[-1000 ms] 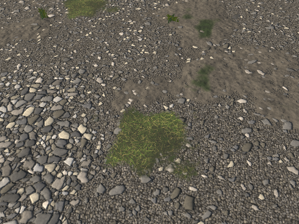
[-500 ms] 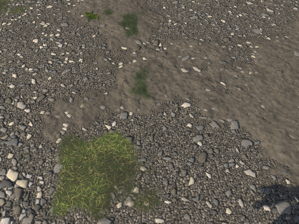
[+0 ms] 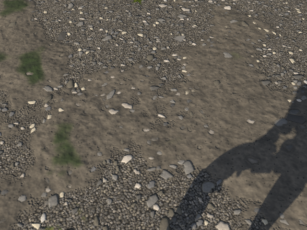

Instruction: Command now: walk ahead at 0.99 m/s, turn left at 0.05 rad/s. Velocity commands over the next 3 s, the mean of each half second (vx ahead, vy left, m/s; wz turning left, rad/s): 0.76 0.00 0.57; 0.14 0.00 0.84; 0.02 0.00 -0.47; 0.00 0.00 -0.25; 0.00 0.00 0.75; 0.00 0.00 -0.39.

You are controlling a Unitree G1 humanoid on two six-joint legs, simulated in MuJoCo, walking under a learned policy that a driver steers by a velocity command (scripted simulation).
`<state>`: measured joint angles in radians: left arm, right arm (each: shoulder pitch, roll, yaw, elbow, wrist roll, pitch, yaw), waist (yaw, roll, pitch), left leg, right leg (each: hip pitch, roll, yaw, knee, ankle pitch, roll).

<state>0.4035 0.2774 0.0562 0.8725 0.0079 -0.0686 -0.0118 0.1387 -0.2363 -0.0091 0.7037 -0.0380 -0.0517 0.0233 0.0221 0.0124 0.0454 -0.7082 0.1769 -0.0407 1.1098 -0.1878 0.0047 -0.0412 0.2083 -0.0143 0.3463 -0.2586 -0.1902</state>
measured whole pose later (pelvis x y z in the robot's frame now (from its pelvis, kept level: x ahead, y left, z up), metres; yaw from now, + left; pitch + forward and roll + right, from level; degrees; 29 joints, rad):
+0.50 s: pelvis +0.43 +0.06 +0.01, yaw +23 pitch +1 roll -1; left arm -0.06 0.24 -0.01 0.56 0.02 -0.12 0.02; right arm 0.39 -0.27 -0.06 0.84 0.04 -0.04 -0.02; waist -0.09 -0.01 0.09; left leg -0.18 -0.21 -0.17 0.45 -0.25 0.15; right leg -0.66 -0.01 0.23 0.69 -0.09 0.07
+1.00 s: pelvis +0.57 +0.09 +0.00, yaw +48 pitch +2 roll -3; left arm 0.16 0.32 0.08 0.74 -0.02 0.00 0.02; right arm 0.12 -0.31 -0.05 0.58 0.01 0.05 0.00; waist 0.04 0.00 0.05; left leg -0.38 0.05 -0.01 0.61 -0.27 0.02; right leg -0.35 -0.07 -0.13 0.50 -0.16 0.02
